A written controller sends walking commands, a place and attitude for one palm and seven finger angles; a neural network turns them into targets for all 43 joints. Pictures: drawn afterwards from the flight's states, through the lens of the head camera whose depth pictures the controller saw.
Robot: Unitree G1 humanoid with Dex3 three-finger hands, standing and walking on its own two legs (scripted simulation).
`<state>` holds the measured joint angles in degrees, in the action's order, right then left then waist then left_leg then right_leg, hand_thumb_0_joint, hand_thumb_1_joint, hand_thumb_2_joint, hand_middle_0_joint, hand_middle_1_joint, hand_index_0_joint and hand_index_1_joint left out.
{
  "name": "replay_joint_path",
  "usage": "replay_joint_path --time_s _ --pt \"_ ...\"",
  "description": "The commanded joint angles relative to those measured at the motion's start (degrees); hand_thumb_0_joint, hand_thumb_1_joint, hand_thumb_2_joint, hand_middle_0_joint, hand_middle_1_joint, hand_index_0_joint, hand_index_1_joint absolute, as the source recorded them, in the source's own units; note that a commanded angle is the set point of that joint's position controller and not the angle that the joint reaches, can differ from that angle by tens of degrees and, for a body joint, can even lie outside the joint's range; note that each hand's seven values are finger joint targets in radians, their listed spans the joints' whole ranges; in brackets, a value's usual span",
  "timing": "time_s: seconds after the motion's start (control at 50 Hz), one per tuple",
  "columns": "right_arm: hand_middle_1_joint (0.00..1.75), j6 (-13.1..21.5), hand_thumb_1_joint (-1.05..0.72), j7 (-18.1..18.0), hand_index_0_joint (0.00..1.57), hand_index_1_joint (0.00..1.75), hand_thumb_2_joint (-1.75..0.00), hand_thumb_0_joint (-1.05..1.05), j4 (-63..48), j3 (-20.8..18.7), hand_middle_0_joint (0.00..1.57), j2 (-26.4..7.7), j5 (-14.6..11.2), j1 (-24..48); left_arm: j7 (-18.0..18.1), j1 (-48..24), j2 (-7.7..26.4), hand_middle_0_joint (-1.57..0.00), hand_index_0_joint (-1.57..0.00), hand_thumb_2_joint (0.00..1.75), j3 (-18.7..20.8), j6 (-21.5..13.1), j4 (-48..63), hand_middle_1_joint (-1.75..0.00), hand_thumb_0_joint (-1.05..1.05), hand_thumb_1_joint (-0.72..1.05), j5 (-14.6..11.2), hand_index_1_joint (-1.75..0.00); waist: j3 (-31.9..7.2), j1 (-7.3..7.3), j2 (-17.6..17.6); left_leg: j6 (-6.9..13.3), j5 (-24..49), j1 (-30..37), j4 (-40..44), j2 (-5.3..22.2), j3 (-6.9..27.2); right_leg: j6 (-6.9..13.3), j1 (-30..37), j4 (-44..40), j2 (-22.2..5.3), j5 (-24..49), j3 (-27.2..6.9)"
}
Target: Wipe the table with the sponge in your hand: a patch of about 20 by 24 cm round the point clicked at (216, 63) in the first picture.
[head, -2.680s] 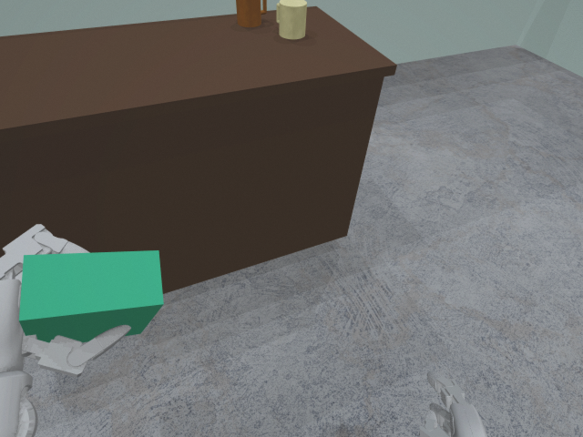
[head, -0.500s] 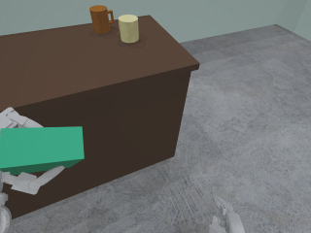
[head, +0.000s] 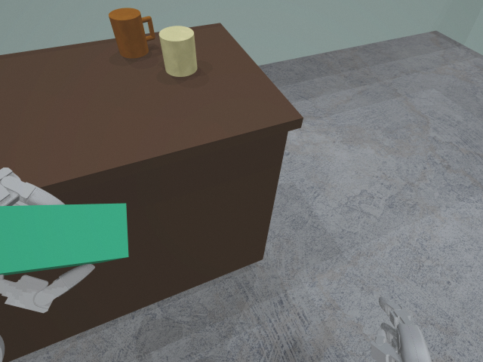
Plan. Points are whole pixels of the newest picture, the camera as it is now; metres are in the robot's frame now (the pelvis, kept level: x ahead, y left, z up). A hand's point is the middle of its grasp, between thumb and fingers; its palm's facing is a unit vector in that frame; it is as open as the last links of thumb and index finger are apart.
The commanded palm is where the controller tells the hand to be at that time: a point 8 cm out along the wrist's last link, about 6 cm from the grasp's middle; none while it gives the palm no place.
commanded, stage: take the last steps up to it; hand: left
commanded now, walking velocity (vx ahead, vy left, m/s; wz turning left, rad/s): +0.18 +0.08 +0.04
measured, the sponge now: (76, 239) +0.22 +0.20 +0.18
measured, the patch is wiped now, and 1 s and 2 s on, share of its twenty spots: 0.00 0.00 0.00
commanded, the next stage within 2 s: come to a stop and stand still in 0.26 s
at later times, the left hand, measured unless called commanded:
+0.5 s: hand (99, 191) +0.28 +0.20 +0.18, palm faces +0.42 -0.77 -0.48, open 9.9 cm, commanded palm +0.22 +0.24 +0.19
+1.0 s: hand (78, 213) +0.25 +0.21 +0.18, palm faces +0.44 -0.80 -0.42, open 9.9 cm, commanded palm +0.20 +0.25 +0.19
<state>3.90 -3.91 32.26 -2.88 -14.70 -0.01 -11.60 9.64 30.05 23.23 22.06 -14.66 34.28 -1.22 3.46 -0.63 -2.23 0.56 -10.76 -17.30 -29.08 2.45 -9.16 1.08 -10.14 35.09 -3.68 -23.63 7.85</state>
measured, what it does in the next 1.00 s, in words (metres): steps on the spot: right foot, then left foot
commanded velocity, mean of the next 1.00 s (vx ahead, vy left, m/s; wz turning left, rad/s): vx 0.01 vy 0.06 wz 0.02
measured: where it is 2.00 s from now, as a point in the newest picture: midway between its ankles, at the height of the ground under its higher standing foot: outside the picture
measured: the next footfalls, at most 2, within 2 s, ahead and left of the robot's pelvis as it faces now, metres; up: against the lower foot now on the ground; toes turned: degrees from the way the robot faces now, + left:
right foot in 0.30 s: +0.13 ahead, -0.13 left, +0.00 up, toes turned -7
left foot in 0.68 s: +0.13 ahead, +0.11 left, +0.00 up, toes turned +7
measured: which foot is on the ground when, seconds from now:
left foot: down 0.00-0.32, up 0.34-0.66, down 0.68-1.00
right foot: down 0.00-0.00, up 0.02-0.28, down 0.30-0.70, up 0.72-0.96, down 0.98-1.00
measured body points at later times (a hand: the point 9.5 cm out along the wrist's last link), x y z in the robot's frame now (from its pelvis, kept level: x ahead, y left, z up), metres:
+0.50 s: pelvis +0.07 -0.04 +0.01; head +0.10 -0.07 +0.46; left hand +0.26 +0.24 +0.20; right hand +0.24 -0.27 -0.10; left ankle +0.05 +0.10 -0.66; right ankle +0.09 -0.13 -0.73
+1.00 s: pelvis +0.04 -0.03 +0.00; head +0.06 -0.04 +0.45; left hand +0.22 +0.25 +0.20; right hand +0.23 -0.22 -0.09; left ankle +0.09 +0.10 -0.73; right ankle +0.03 -0.13 -0.73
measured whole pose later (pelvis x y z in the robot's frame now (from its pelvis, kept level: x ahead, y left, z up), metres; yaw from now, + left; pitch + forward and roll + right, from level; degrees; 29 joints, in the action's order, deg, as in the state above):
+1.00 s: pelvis +0.04 -0.03 +0.00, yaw +1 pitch -1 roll +0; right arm 5.6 -2.0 33.7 3.3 -7.7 0.0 -10.9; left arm 9.5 25.7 20.6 19.4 -9.3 28.5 -1.3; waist 3.1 1.3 0.9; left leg -0.9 -11.1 -17.7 -30.4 3.6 -4.7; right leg -0.5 -12.0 31.0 -0.4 -17.7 4.5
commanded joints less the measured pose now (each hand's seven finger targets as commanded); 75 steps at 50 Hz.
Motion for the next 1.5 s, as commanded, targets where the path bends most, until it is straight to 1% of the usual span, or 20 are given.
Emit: replay_joint_path --time_s 0.0,0.04,0.12,0.24,0.26,0.3,0.32,0.42,0.5,0.58,0.64,0.7,0.78,0.94,1.04,1.18,1.26,1.3,1.4,1.48 --pt "0.30 2.5 -0.90 0.2 0.20 0.30 -0.90 0.00 -8.4 -1.2 0.20 -3.7 -0.9 2.3 1.7 -7.2 8.0 -1.20 -1.20 1.30 5.7 -3.1 7.1 -1.60 0.00 0.10 -0.9 -1.60 -12.4 0.29 18.4 13.2 18.3 22.1 9.3 21.6 31.8 -1.2 -21.1 28.3 2.5 -14.9 -4.5" --pt "0.30 2.8 -0.90 0.0 0.20 0.30 -0.90 0.00 -6.5 -0.1 0.20 -2.9 -0.2 3.7 1.0 -9.0 8.8 -1.20 -1.20 1.30 5.7 -1.9 2.8 -1.60 0.00 0.10 -0.4 -1.60 -6.5 -0.20 13.6 15.0 7.3 12.3 12.4 22.0 30.8 -1.7 -24.4 32.4 -1.5 -10.8 -8.4" --pt "0.30 4.0 -0.90 0.5 0.20 0.30 -0.90 0.00 -5.6 -0.6 0.20 -3.4 -0.7 3.7 0.4 -10.1 6.7 -1.20 -1.20 1.30 3.6 -1.8 9.4 -1.60 0.00 0.10 0.2 -1.60 -5.7 0.98 15.9 9.7 3.7 4.2 11.7 13.3 13.2 -2.7 -15.3 19.4 -1.4 -1.5 -3.1" --pt "0.30 5.4 -0.90 -0.1 0.20 0.30 -0.90 0.00 -4.8 0.5 0.20 -2.7 -0.5 3.6 0.9 -8.0 6.5 -1.20 -1.20 1.30 4.6 -0.7 6.6 -1.60 0.00 0.10 0.0 -1.60 -7.9 1.39 12.0 5.8 -5.8 -0.4 4.7 10.7 8.1 -3.5 -0.3 -2.5 1.9 4.6 2.3" --pt "0.30 5.1 -0.90 -0.2 0.20 0.30 -0.90 0.00 -4.6 0.5 0.20 -2.4 -0.4 3.5 1.0 -8.5 7.2 -1.20 -1.20 1.30 5.2 -0.6 5.5 -1.60 0.00 0.10 0.3 -1.60 -8.2 1.29 7.8 4.1 -9.6 -2.0 -0.9 8.6 6.5 -2.7 2.3 -8.4 0.3 6.9 -0.3" --pt "0.30 4.2 -0.90 0.0 0.20 0.30 -0.90 0.00 -5.1 0.9 0.20 -0.3 -0.3 3.5 1.2 -9.3 9.8 -1.20 -1.20 1.30 6.5 0.0 3.6 -1.60 0.00 0.10 0.6 -1.60 -7.4 0.99 -14.7 -0.6 -21.5 -15.1 -24.5 -2.1 1.8 6.1 5.6 -19.3 -18.1 11.0 -31.0" --pt "0.30 4.6 -0.90 0.1 0.20 0.30 -0.90 0.00 -4.9 0.9 0.20 -1.3 0.1 5.6 1.2 -12.4 10.1 -1.20 -1.20 1.30 6.6 0.0 4.2 -1.60 0.00 0.10 -0.2 -1.60 -7.7 1.62 -13.6 -1.2 -21.5 -17.7 -34.4 -0.8 7.1 9.3 5.2 -20.8 -23.2 13.1 -35.2" --pt "0.30 2.6 -0.90 0.5 0.20 0.30 -0.90 0.00 -3.9 2.1 0.20 -0.2 0.2 6.4 0.6 -5.7 8.2 -1.20 -1.20 1.30 7.1 -1.5 0.4 -1.60 0.00 0.10 0.2 -1.60 -8.8 0.45 -5.4 -3.2 -13.7 -11.0 -28.0 0.7 7.5 5.5 6.2 -10.8 -14.8 52.1 -12.2" --pt "0.30 2.2 -0.90 0.0 0.20 0.30 -0.90 0.00 -6.2 1.3 0.20 -0.7 0.2 7.0 1.6 -3.8 8.0 -1.20 -1.20 1.30 7.0 -1.7 4.5 -1.60 0.00 0.10 0.1 -1.60 -11.8 1.27 -6.9 -3.2 -11.6 -7.4 -15.9 -0.7 4.1 5.2 10.9 -9.0 -15.2 58.8 -9.8" --pt "0.30 1.3 -0.90 0.2 0.20 0.30 -0.90 0.00 -8.4 0.7 0.20 -1.4 0.3 5.8 2.1 -0.8 8.2 -1.20 -1.20 1.30 7.3 -0.7 10.4 -1.60 0.00 0.10 0.1 -1.60 -13.7 1.65 -5.9 -2.8 -7.6 -3.3 -6.2 -1.5 4.1 5.1 10.9 -7.3 -14.4 56.3 -10.5" --pt "0.30 0.2 -0.90 -0.4 0.20 0.30 -0.90 0.00 -8.9 0.0 0.20 -2.0 0.1 4.4 2.4 -1.0 8.9 -1.20 -1.20 1.30 7.7 -0.2 13.8 -1.60 0.00 0.10 -0.4 -1.60 -16.2 0.03 0.3 -2.3 12.9 8.8 5.6 0.8 4.6 0.8 6.2 -1.2 -8.4 43.1 -6.9" --pt "0.30 1.5 -0.90 0.2 0.20 0.30 -0.90 0.00 -9.7 -1.5 0.20 -4.2 -0.7 2.9 1.8 -0.4 9.5 -1.20 -1.20 1.30 7.1 -1.1 13.4 -1.60 0.00 0.10 -0.2 -1.60 -13.5 1.98 16.3 6.0 44.3 15.4 7.0 17.8 18.7 -2.2 -10.7 12.7 0.9 -9.8 -5.1" --pt "0.30 3.3 -0.90 1.4 0.20 0.30 -0.90 0.00 -6.9 -0.4 0.20 -4.0 0.0 2.4 1.4 -6.1 6.7 -1.20 -1.20 1.30 4.0 -0.4 10.9 -1.60 0.00 0.10 0.3 -1.60 -9.7 0.32 19.9 5.9 35.6 10.8 6.6 13.8 13.5 -2.3 -10.3 11.4 1.8 -2.0 -4.8" --pt "0.30 4.4 -0.90 0.8 0.20 0.30 -0.90 0.00 -6.2 1.4 0.20 -3.2 -0.2 3.8 0.9 -7.7 6.1 -1.20 -1.20 1.30 3.0 2.2 5.5 -1.60 0.00 0.10 -0.1 -1.60 -7.8 0.70 11.1 3.4 3.5 0.3 8.2 11.0 12.2 -2.8 3.6 -10.9 2.7 7.0 -3.4" --pt "0.30 3.2 -0.90 1.0 0.20 0.30 -0.90 0.00 -6.4 1.1 0.20 -2.0 -0.3 5.3 0.2 -8.3 7.6 -1.20 -1.20 1.30 3.7 3.1 5.6 -1.60 0.00 0.10 -1.1 -1.60 -6.1 0.93 -9.3 -2.4 -12.5 -1.3 -16.4 -0.8 8.5 6.8 -5.9 -20.6 -13.4 16.5 -22.5" --pt "0.30 2.3 -0.90 -0.3 0.20 0.30 -0.90 0.00 -5.4 2.1 0.20 -1.4 0.3 4.4 0.9 -5.9 7.5 -1.20 -1.20 1.30 5.2 1.6 4.4 -1.60 0.00 0.10 -0.8 -1.60 -9.7 0.70 -2.0 -1.6 -0.8 4.5 2.7 -1.1 7.1 3.1 1.8 -13.4 -6.8 24.7 -13.4" --pt "0.30 2.5 -0.90 -0.5 0.20 0.30 -0.90 0.00 -6.8 0.6 0.20 -4.2 -0.4 4.5 0.7 -3.4 6.7 -1.20 -1.20 1.30 4.1 1.4 4.7 -1.60 0.00 0.10 -0.7 -1.60 -9.9 1.68 7.8 0.8 15.5 7.9 6.1 7.7 12.6 -0.7 -0.1 -9.5 0.2 19.2 -10.7" --pt "0.30 2.6 -0.90 -0.6 0.20 0.30 -0.90 0.00 -6.6 1.6 0.20 -3.4 0.0 5.5 0.6 -6.6 6.7 -1.20 -1.20 1.30 3.3 0.8 8.1 -1.60 0.00 0.10 -0.5 -1.60 -7.9 1.43 15.4 1.6 8.4 -0.1 10.4 9.1 14.8 -1.6 3.0 -6.3 1.2 13.9 -7.9" --pt "0.30 4.2 -0.90 -0.4 0.20 0.30 -0.90 0.00 -6.4 1.0 0.20 -4.0 0.1 4.4 0.6 -8.8 6.2 -1.20 -1.20 1.30 2.2 0.2 7.6 -1.60 0.00 0.10 0.2 -1.60 -5.3 1.29 9.3 0.7 -13.6 -6.6 10.0 5.4 11.6 -1.1 2.8 -11.4 0.6 7.6 -11.2" --pt "0.30 4.1 -0.90 0.1 0.20 0.30 -0.90 0.00 -5.7 0.9 0.20 -3.4 0.3 3.3 0.7 -9.1 6.3 -1.20 -1.20 1.30 2.2 0.8 4.6 -1.60 0.00 0.10 0.2 -1.60 -4.7 0.66 1.7 -0.4 -13.0 0.2 0.5 0.6 8.5 1.2 -7.2 -21.4 -4.4 -5.6 -18.8"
